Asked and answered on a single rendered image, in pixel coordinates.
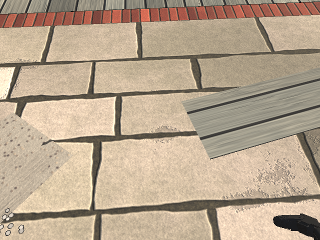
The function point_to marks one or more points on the right robot hand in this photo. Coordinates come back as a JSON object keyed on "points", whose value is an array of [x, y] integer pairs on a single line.
{"points": [[302, 223]]}

